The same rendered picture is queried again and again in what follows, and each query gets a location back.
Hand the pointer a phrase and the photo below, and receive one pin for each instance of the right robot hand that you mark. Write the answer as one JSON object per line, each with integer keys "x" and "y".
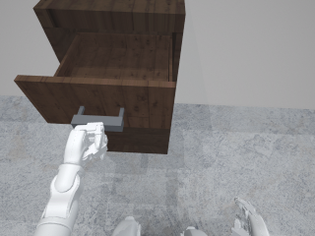
{"x": 254, "y": 225}

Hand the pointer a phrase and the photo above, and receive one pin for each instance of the left robot hand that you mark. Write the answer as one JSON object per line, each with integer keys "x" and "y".
{"x": 83, "y": 137}

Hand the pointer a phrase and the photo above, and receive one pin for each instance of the robot left forearm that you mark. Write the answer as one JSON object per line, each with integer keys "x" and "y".
{"x": 60, "y": 213}

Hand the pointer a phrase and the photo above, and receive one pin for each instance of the drawer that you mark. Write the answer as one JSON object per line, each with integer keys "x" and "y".
{"x": 105, "y": 72}

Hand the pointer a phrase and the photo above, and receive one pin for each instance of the left robot thigh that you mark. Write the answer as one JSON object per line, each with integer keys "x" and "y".
{"x": 127, "y": 227}

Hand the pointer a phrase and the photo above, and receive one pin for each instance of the handle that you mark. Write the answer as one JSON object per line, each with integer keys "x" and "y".
{"x": 110, "y": 123}

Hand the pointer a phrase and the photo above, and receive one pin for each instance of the cabinet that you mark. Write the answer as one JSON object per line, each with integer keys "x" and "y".
{"x": 61, "y": 20}

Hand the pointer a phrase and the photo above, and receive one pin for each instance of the left robot shin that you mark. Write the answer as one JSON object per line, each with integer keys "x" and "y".
{"x": 129, "y": 218}

